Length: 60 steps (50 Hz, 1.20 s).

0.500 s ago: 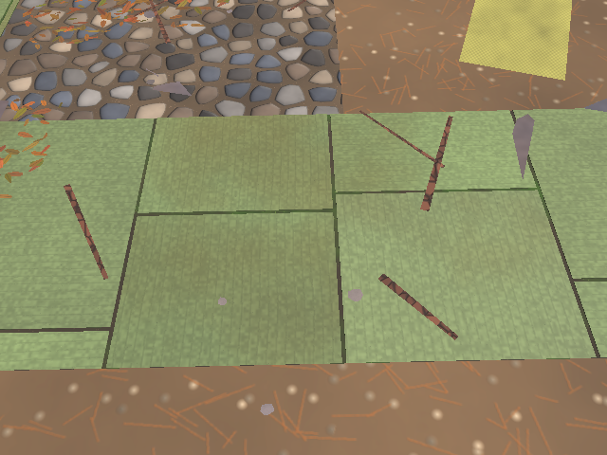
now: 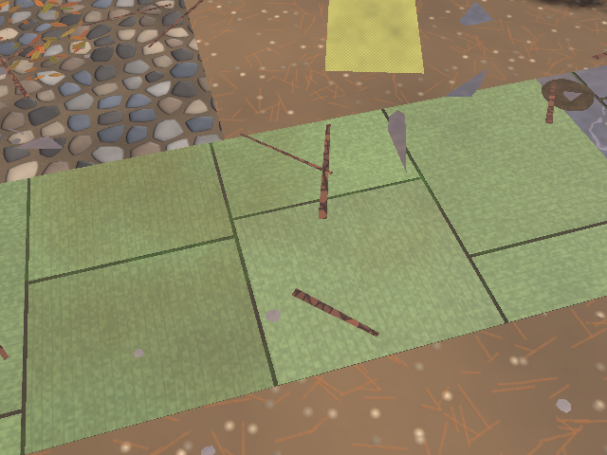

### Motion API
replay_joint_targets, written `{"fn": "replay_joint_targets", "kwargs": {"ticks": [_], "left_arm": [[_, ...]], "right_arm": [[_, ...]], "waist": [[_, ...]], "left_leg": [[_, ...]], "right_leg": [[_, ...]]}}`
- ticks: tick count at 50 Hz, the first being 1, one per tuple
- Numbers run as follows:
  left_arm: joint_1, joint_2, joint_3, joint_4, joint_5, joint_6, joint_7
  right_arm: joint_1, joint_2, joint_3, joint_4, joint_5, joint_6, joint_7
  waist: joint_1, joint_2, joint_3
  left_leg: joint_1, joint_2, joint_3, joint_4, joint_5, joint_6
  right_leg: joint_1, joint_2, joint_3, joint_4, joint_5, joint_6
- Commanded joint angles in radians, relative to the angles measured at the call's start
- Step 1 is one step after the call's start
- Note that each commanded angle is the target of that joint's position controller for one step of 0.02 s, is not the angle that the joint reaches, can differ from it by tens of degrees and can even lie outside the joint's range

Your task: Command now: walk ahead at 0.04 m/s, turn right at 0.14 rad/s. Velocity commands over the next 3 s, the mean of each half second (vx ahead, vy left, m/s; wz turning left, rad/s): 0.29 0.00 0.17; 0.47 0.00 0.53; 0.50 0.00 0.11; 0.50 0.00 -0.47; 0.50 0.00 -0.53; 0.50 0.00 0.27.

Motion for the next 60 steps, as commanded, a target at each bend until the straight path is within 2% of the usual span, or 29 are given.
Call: {"fn": "replay_joint_targets", "kwargs": {"ticks": [1, 2, 3, 4, 6, 9, 13, 18, 20, 21, 22, 23, 24, 26, 29, 34, 39, 43, 45, 46, 47, 48, 49, 50, 51, 53, 55, 58, 60], "left_arm": [[0.010, 0.128, 0.027, -0.056, 0.024, -0.017, 0.004], [-0.002, 0.108, 0.022, -0.058, 0.022, -0.026, -0.002], [0.042, 0.154, 0.037, -0.040, 0.019, -0.030, -0.001], [0.087, 0.196, 0.047, -0.026, 0.012, -0.037, 0.003], [0.153, 0.194, 0.044, 0.003, 0.007, -0.062, 0.011], [0.141, 0.149, 0.037, 0.007, -0.007, -0.091, 0.019], [0.104, 0.172, 0.050, 0.005, -0.002, -0.109, 0.004], [0.097, 0.205, 0.066, 0.027, -0.028, -0.117, -0.017], [0.099, 0.169, 0.052, 0.030, -0.010, -0.118, -0.017], [0.084, 0.113, 0.032, 0.007, 0.012, -0.124, -0.015], [0.074, 0.063, 0.013, -0.072, 0.017, -0.145, -0.013], [0.059, 0.150, 0.031, -0.056, -0.023, -0.166, -0.018], [0.024, 0.186, 0.040, -0.061, -0.042, -0.179, -0.026], [0.016, 0.167, 0.038, -0.042, 0.001, -0.189, -0.022], [0.021, 0.143, 0.040, -0.032, 0.019, -0.175, -0.027], [-0.143, 0.091, 0.020, -0.067, 0.014, -0.164, -0.024], [-0.291, 0.092, 0.016, -0.103, 0.000, -0.181, -0.046], [-0.254, 0.130, 0.033, -0.095, -0.005, -0.195, -0.050], [-0.069, 0.185, 0.064, -0.054, -0.004, -0.201, -0.035], [0.102, 0.226, 0.077, -0.038, 0.011, -0.198, -0.024], [0.203, 0.292, 0.091, -0.010, 0.024, -0.187, -0.023], [0.197, 0.208, 0.073, -0.009, 0.005, -0.182, -0.030], [0.140, 0.143, 0.056, -0.014, -0.001, -0.176, -0.025], [0.094, 0.126, 0.049, -0.007, 0.004, -0.168, -0.024], [0.070, 0.111, 0.042, 0.008, 0.010, -0.165, -0.026], [0.050, 0.096, 0.036, 0.027, 0.020, -0.172, -0.028], [0.055, 0.105, 0.039, 0.053, 0.006, -0.183, -0.031], [0.063, 0.152, 0.050, 0.081, -0.006, -0.185, -0.031], [0.072, 0.169, 0.052, 0.092, -0.012, -0.177, -0.029]], "right_arm": [[0.018, -0.069, -0.007, -0.058, -0.039, -0.034, 0.003], [-0.019, -0.096, -0.014, -0.056, -0.029, -0.033, 0.002], [-0.060, -0.110, -0.021, -0.057, -0.017, -0.034, 0.000], [-0.089, -0.124, -0.028, -0.066, -0.005, -0.034, -0.003], [-0.109, -0.153, -0.044, -0.088, 0.021, -0.046, 0.002], [-0.074, -0.122, -0.040, -0.066, 0.027, -0.068, 0.024], [-0.079, -0.079, -0.016, -0.061, 0.023, -0.074, 0.050], [-0.022, -0.115, -0.019, -0.067, 0.024, -0.057, 0.052], [0.136, -0.164, -0.049, -0.026, 0.030, -0.051, 0.040], [0.262, -0.247, -0.079, -0.008, 0.036, -0.051, 0.030], [0.320, -0.362, -0.096, -0.022, 0.023, -0.064, 0.036], [0.277, -0.268, -0.070, -0.040, 0.017, -0.078, 0.044], [0.228, -0.221, -0.056, -0.054, 0.008, -0.087, 0.045], [0.159, -0.185, -0.046, -0.075, 0.003, -0.085, 0.043], [0.134, -0.175, -0.040, -0.087, 0.001, -0.082, 0.027], [0.193, -0.192, -0.049, -0.046, 0.014, -0.071, -0.004], [0.262, -0.196, -0.059, -0.002, 0.030, -0.057, -0.015], [0.244, -0.202, -0.071, 0.006, 0.028, -0.038, -0.026], [0.207, -0.185, -0.066, -0.012, 0.020, -0.032, -0.018], [0.184, -0.142, -0.047, -0.043, 0.006, -0.031, -0.012], [0.343, -0.027, -0.015, -0.057, 0.018, -0.039, -0.007], [0.368, -0.113, -0.023, -0.044, 0.042, -0.044, -0.010], [0.258, -0.185, -0.043, -0.045, 0.047, -0.044, -0.009], [0.181, -0.189, -0.044, -0.058, 0.034, -0.043, -0.010], [0.126, -0.171, -0.043, -0.073, 0.017, -0.048, -0.008], [0.130, -0.129, -0.039, -0.077, 0.024, -0.045, 0.003], [0.124, -0.088, -0.026, -0.077, 0.021, -0.040, 0.007], [0.038, -0.067, -0.009, -0.104, 0.003, -0.049, 0.015], [-0.028, -0.060, 0.000, -0.115, 0.004, -0.063, 0.027]], "waist": [[-0.001, -0.188, -0.170], [0.019, -0.162, -0.129], [0.061, -0.181, -0.087], [0.092, -0.216, -0.015], [0.107, -0.242, 0.070], [0.090, -0.164, 0.056], [0.086, -0.128, 0.010], [0.037, -0.094, 0.013], [-0.040, -0.045, -0.043], [-0.091, 0.118, -0.097], [-0.073, 0.371, -0.164], [-0.073, 0.216, -0.137], [-0.058, 0.163, -0.056], [-0.017, 0.025, -0.019], [0.015, 0.062, -0.031], [-0.022, 0.066, 0.005], [-0.066, 0.073, 0.019], [-0.027, 0.111, 0.008], [0.072, 0.120, -0.117], [0.150, 0.074, -0.289], [0.086, -0.243, -0.460], [0.088, -0.280, -0.449], [0.108, -0.170, -0.275], [0.097, -0.081, -0.164], [0.081, -0.053, -0.087], [0.036, -0.096, -0.050], [0.021, -0.097, -0.034], [0.030, -0.073, -0.010], [0.053, -0.064, 0.000]], "left_leg": [[-0.004, 0.008, -0.012, -0.027, -0.106, -0.019], [-0.005, -0.021, 0.023, 0.000, -0.081, -0.031], [-0.080, -0.058, 0.062, 0.074, -0.107, -0.032], [-0.177, -0.063, 0.058, 0.145, -0.161, -0.026], [-0.367, -0.011, -0.033, 0.352, -0.273, 0.005], [-0.456, 0.036, -0.046, 0.362, -0.168, 0.040], [-0.260, 0.020, 0.006, 0.195, -0.035, 0.041], [-0.054, -0.010, 0.048, 0.064, 0.049, 0.077], [0.158, -0.062, 0.065, 0.039, 0.010, 0.114], [0.304, 0.059, -0.147, -0.061, -0.050, 0.170], [0.474, 0.277, -0.765, -0.300, -0.337, 0.357], [0.471, 0.314, -0.830, -0.372, -0.453, 0.365], [0.408, 0.291, -0.721, -0.357, -0.382, 0.340], [0.304, 0.206, -0.530, -0.329, -0.124, 0.291], [0.221, 0.133, -0.384, -0.356, 0.122, 0.277], [0.148, 0.069, -0.274, -0.346, 0.261, 0.240], [0.181, 0.092, -0.337, -0.297, 0.235, 0.221], [0.254, 0.128, -0.403, -0.208, 0.348, 0.195], [0.228, 0.060, -0.366, -0.003, 0.579, 0.153], [0.086, 0.005, -0.333, 0.249, 0.457, 0.121], [-0.299, -0.157, -0.231, 0.612, -0.204, 0.046], [-0.426, -0.101, -0.233, 0.767, -0.319, 0.035], [-0.468, -0.054, -0.215, 0.795, -0.226, 0.030], [-0.445, -0.016, -0.169, 0.769, -0.146, 0.027], [-0.420, 0.008, -0.159, 0.722, -0.106, 0.027], [-0.343, 0.040, -0.152, 0.651, -0.073, 0.033], [-0.336, 0.048, -0.133, 0.569, -0.075, 0.030], [-0.360, 0.069, -0.104, 0.390, 0.046, 0.020], [-0.326, 0.064, -0.073, 0.252, 0.166, 0.022]], "right_leg": [[0.095, -0.244, 0.234, -0.129, 0.236, -0.186], [0.078, -0.193, 0.221, -0.165, -0.057, -0.175], [0.085, -0.186, 0.256, -0.210, -0.275, -0.172], [0.077, -0.225, 0.332, -0.267, -0.397, -0.197], [0.116, -0.303, 0.451, -0.322, -0.383, -0.252], [0.218, -0.295, 0.366, -0.340, -0.287, -0.235], [0.134, -0.242, 0.165, -0.341, -0.076, -0.207], [0.026, -0.268, 0.074, -0.278, -0.100, -0.179], [-0.061, -0.212, -0.011, -0.058, 0.028, -0.129], [-0.180, -0.126, -0.128, 0.284, 0.068, -0.056], [-0.513, 0.057, -0.081, 0.635, -0.280, 0.017], [-0.618, -0.002, 0.062, 0.751, -0.274, -0.005], [-0.658, -0.046, 0.062, 0.757, -0.181, -0.035], [-0.592, -0.102, 0.059, 0.641, -0.037, -0.042], [-0.494, -0.094, 0.032, 0.529, 0.074, -0.002], [-0.449, -0.040, 0.016, 0.218, 0.293, 0.058], [-0.386, -0.004, 0.031, 0.035, 0.368, 0.042], [-0.289, 0.001, 0.044, -0.020, 0.265, -0.001], [-0.008, 0.007, 0.007, -0.063, 0.245, -0.055], [0.302, -0.127, 0.127, -0.009, 0.188, -0.121], [0.701, -0.395, 0.587, -0.045, 0.017, -0.283], [0.669, -0.442, 0.782, -0.153, -0.187, -0.291], [0.515, -0.391, 0.625, -0.188, -0.218, -0.248], [0.363, -0.345, 0.481, -0.203, -0.111, -0.220], [0.234, -0.303, 0.389, -0.231, 0.008, -0.215], [0.109, -0.250, 0.275, -0.288, 0.103, -0.214], [0.067, -0.248, 0.211, -0.328, 0.167, -0.238], [0.063, -0.246, 0.135, -0.367, 0.240, -0.254], [0.057, -0.218, 0.070, -0.372, 0.277, -0.235]]}}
